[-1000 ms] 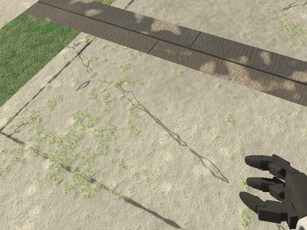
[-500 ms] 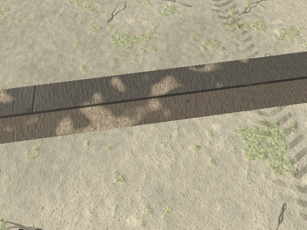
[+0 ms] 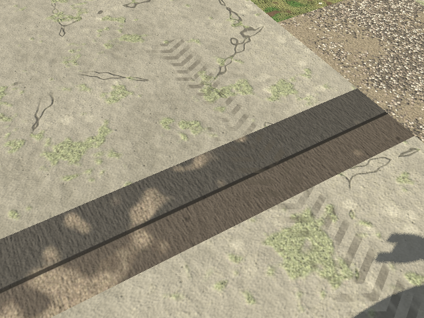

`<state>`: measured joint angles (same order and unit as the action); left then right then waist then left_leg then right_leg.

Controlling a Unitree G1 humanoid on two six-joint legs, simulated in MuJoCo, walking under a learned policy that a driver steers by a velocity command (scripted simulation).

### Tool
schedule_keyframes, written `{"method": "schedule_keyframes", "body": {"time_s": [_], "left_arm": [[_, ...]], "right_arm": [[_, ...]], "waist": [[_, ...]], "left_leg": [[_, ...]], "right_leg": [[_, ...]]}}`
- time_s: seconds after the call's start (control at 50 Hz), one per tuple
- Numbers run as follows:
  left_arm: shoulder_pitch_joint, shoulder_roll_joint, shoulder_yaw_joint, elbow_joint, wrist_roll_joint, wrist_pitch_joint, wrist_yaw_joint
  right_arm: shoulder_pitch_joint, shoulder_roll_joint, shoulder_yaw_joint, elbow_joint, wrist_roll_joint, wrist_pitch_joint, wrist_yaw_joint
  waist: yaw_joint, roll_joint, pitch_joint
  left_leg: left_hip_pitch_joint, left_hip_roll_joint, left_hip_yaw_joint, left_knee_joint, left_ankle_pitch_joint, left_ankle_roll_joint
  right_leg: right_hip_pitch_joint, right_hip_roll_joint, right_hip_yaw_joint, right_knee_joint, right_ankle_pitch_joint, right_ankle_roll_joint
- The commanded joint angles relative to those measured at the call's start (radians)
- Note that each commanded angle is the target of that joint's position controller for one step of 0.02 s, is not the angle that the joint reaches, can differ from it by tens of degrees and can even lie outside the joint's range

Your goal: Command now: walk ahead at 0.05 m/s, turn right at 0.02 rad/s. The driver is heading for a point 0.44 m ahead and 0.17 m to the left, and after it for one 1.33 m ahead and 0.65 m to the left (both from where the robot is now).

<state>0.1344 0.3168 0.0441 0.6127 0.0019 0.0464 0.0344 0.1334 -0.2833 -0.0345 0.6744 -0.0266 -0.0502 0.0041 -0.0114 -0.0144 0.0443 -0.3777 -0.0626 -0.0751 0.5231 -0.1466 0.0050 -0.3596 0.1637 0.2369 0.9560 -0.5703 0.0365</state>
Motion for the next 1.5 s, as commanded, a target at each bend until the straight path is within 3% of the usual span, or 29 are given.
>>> {"method": "schedule_keyframes", "body": {"time_s": [0.02,0.08,0.22,0.24,0.28,0.3,0.36,0.4,0.52,0.64,0.66,0.68,0.7,0.72,0.74,0.78,0.86,0.9,1.04,1.18,1.22,1.26,1.28,1.3,1.32,1.34,1.36,1.42,1.5], "left_arm": [[0.089,0.102,0.037,-0.014,0.015,0.019,0.001],[0.02,0.064,0.031,-0.019,-0.002,-0.002,-0.003],[0.082,0.064,0.048,0.04,-0.02,-0.048,-0.014],[0.117,0.09,0.058,0.056,-0.016,-0.052,-0.015],[0.067,0.187,0.079,0.048,0.042,-0.051,-0.015],[-0.003,0.133,0.061,0.018,0.059,-0.059,-0.009],[-0.073,0.065,0.039,0.004,0.01,-0.063,0.015],[-0.035,0.077,0.041,0.012,0.009,-0.052,0.022],[0.035,0.159,0.069,0.026,0.012,-0.024,0.01],[-0.005,0.176,0.089,0.034,-0.036,-0.055,-0.032],[-0.01,0.159,0.086,0.041,-0.044,-0.06,-0.035],[0.033,0.134,0.081,0.05,-0.034,-0.071,-0.039],[0.029,0.035,0.048,-0.012,0.038,-0.08,-0.043],[-0.015,0.08,0.052,-0.022,0.036,-0.089,-0.043],[-0.071,0.118,0.062,-0.035,-0.006,-0.098,-0.048],[-0.103,0.149,0.075,-0.035,-0.015,-0.113,-0.046],[0.004,0.102,0.058,0.036,-0.001,-0.135,-0.059],[-0.017,0.066,0.037,0.035,-0.009,-0.135,-0.059],[-0.077,0.078,0.014,-0.02,-0.043,-0.127,-0.068],[-0.076,0.051,-0.009,-0.055,-0.047,-0.115,-0.102],[0.009,0.08,0.002,-0.04,-0.047,-0.111,-0.1],[0.422,0.202,0.074,0.076,-0.052,-0.103,-0.085],[0.513,0.346,0.11,0.103,-0.057,-0.1,-0.069],[0.479,0.32,0.086,0.057,-0.045,-0.115,-0.077],[0.453,0.232,0.065,0.035,-0.037,-0.131,-0.079],[0.436,0.224,0.064,0.038,-0.023,-0.138,-0.078],[0.375,0.209,0.058,0.03,-0.016,-0.139,-0.078],[0.246,0.124,0.029,-0.006,-0.01,-0.135,-0.065],[0.28,0.101,0.018,0.034,-0.027,-0.13,-0.029]], "right_arm": [[-0.054,-0.098,-0.013,-0.07,0.029,0.007,0.012],[-0.007,-0.206,-0.063,-0.078,0.034,0.049,0.0],[0.002,-0.19,-0.088,-0.095,0.068,0.08,-0.032],[0.005,-0.174,-0.086,-0.099,0.07,0.085,-0.039],[0.01,-0.129,-0.075,-0.136,0.064,0.075,-0.032],[0.061,-0.192,-0.099,-0.112,0.047,0.069,-0.026],[0.129,-0.159,-0.099,-0.062,0.048,0.093,-0.021],[0.081,-0.125,-0.081,-0.09,0.058,0.099,-0.009],[-0.04,-0.096,-0.051,-0.182,0.056,0.096,0.027],[0.011,-0.135,-0.079,-0.192,0.055,0.131,0.037],[0.091,-0.155,-0.096,-0.168,0.051,0.132,0.03],[0.202,-0.235,-0.128,-0.144,0.048,0.128,0.008],[0.21,-0.378,-0.153,-0.165,0.049,0.119,-0.013],[0.231,-0.322,-0.136,-0.18,0.026,0.083,0.006],[0.225,-0.268,-0.121,-0.156,0.049,0.057,0.015],[0.138,-0.22,-0.098,-0.152,0.077,0.041,0.009],[0.076,-0.165,-0.062,-0.153,0.027,0.014,-0.02],[0.115,-0.182,-0.061,-0.126,0.031,0.0,-0.017],[0.196,-0.21,-0.063,-0.057,0.031,-0.038,0.0],[0.18,-0.208,-0.075,-0.008,0.028,-0.026,0.002],[0.134,-0.234,-0.081,-0.016,0.021,-0.013,-0.002],[0.111,-0.207,-0.064,-0.04,0.01,-0.004,-0.021],[0.156,-0.075,-0.025,-0.095,0.0,-0.026,-0.022],[0.158,-0.041,0.002,-0.13,0.02,-0.072,-0.013],[0.032,-0.154,-0.022,-0.152,0.059,-0.104,-0.003],[-0.007,-0.154,-0.019,-0.162,0.072,-0.123,0.001],[-0.026,-0.128,-0.012,-0.156,0.045,-0.133,-0.006],[0.033,-0.124,-0.022,-0.129,0.02,-0.102,0.001],[-0.115,-0.096,-0.016,-0.163,0.002,-0.081,0.005]], "waist": [[0.057,0.115,-0.096],[0.011,0.182,-0.068],[0.039,0.21,-0.162],[0.047,0.193,-0.178],[0.017,-0.217,-0.104],[-0.006,-0.159,-0.089],[-0.028,-0.088,-0.069],[0.004,-0.103,-0.043],[0.075,-0.112,-0.057],[0.016,-0.131,-0.087],[-0.034,-0.097,-0.121],[-0.083,0.032,-0.178],[-0.022,0.37,-0.212],[-0.093,0.254,-0.388],[-0.092,0.153,-0.288],[-0.041,0.099,-0.104],[0.001,0.147,-0.099],[-0.026,0.172,-0.078],[-0.072,0.141,0.058],[-0.049,0.086,0.087],[0.009,0.095,0.029],[0.214,0.027,-0.204],[0.178,-0.307,-0.217],[0.123,-0.364,-0.373],[0.165,-0.199,-0.271],[0.145,-0.091,-0.191],[0.106,0.036,-0.127],[0.007,-0.04,-0.037],[0.035,-0.025,0.086]], "left_leg": [[0.176,0.254,-0.408,-0.193,0.037,0.167],[0.157,0.167,-0.358,-0.211,0.016,0.149],[0.179,0.153,-0.455,-0.199,-0.063,0.128],[0.091,0.119,-0.426,-0.166,-0.131,0.088],[-0.226,-0.071,-0.109,0.215,-0.398,-0.017],[-0.236,0.0,-0.1,0.429,-0.422,-0.053],[-0.288,0.041,-0.053,0.645,-0.274,-0.096],[-0.327,0.075,0.013,0.637,-0.219,-0.121],[-0.257,0.14,0.101,0.381,-0.181,-0.122],[0.001,0.09,0.183,0.098,-0.148,-0.022],[0.143,0.056,0.185,-0.013,-0.055,0.017],[0.395,0.092,0.051,-0.092,0.273,0.087],[0.625,0.36,-0.365,-0.031,0.793,0.26],[0.608,0.443,-0.56,-0.132,0.332,0.408],[0.549,0.395,-0.515,-0.22,-0.163,0.362],[0.359,0.33,-0.49,-0.319,-0.561,0.277],[0.255,0.241,-0.272,-0.335,-0.36,0.227],[0.223,0.232,-0.201,-0.342,-0.324,0.206],[0.318,0.369,-0.141,-0.419,-0.348,0.198],[0.462,0.381,0.092,-0.416,-0.127,0.14],[0.401,0.341,0.193,-0.287,0.281,0.115],[0.183,0.243,0.275,0.272,0.732,0.059],[-0.202,0.108,0.235,0.72,0.079,-0.029],[-0.409,-0.019,-0.003,0.94,-0.366,-0.017],[-0.535,0.039,-0.072,0.963,-0.287,0.022],[-0.554,0.078,-0.058,0.917,-0.227,0.043],[-0.493,0.124,-0.053,0.82,-0.166,0.049],[-0.338,0.158,-0.064,0.648,-0.073,0.013],[-0.306,0.098,0.02,0.341,0.112,-0.062]], "right_leg": [[-0.085,-0.123,-0.07,0.054,0.017,0.075],[-0.022,-0.077,-0.162,-0.156,0.046,0.063],[0.174,-0.066,-0.135,-0.555,0.282,-0.022],[0.294,-0.127,-0.114,-0.615,0.353,-0.05],[0.328,-0.483,0.231,-0.689,0.532,-0.262],[0.276,-0.546,0.205,-0.663,0.702,-0.298],[0.313,-0.422,-0.029,-0.599,0.836,-0.219],[0.331,-0.392,-0.123,-0.601,0.915,-0.228],[0.394,-0.45,-0.215,-0.606,0.912,-0.256],[0.328,-0.469,-0.351,-0.452,0.967,-0.171],[0.267,-0.435,-0.404,-0.319,0.982,-0.125],[0.072,-0.364,-0.438,-0.104,0.79,-0.042],[-0.315,-0.203,-0.428,0.215,-0.092,0.051],[-0.369,-0.161,-0.164,0.341,-0.121,0.044],[-0.423,-0.203,-0.124,0.305,-0.022,0.009],[-0.414,-0.228,-0.143,0.14,0.116,-0.025],[-0.273,-0.223,-0.211,-0.047,0.379,0.011],[-0.235,-0.231,-0.228,-0.146,0.464,0.026],[-0.422,-0.271,-0.191,-0.217,0.494,-0.025],[-0.45,-0.298,-0.252,-0.201,0.406,-0.095],[-0.233,-0.219,-0.353,-0.203,0.345,-0.138],[0.347,-0.06,-0.4,-0.195,0.327,-0.195],[0.599,-0.255,0.07,-0.4,0.006,-0.311],[0.738,-0.404,0.63,-0.673,-0.356,-0.411],[0.716,-0.44,0.659,-0.761,-0.324,-0.35],[0.626,-0.434,0.573,-0.732,-0.204,-0.339],[0.48,-0.4,0.457,-0.704,-0.049,-0.317],[0.24,-0.291,0.266,-0.745,0.124,-0.332],[0.091,-0.211,0.109,-0.781,0.423,-0.307]]}}
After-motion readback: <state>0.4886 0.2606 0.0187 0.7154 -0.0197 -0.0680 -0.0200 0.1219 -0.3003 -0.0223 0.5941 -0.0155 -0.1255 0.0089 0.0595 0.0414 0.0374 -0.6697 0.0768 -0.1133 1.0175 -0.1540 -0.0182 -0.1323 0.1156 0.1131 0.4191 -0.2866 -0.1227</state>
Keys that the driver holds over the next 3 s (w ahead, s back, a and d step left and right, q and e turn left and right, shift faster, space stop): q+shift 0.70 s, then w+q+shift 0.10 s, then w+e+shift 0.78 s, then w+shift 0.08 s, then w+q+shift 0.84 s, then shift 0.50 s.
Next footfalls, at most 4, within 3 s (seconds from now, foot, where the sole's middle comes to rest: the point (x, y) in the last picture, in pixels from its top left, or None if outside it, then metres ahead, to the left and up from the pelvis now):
0.24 right None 0.06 -0.12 -0.76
0.68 left None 0.02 0.15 -0.76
1.26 right None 0.46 0.10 -0.76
1.74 left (114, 212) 0.86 0.38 -0.76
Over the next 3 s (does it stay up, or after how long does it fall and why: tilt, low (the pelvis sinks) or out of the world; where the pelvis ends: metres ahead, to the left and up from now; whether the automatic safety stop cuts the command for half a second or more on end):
stays up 1.54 0.61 0.01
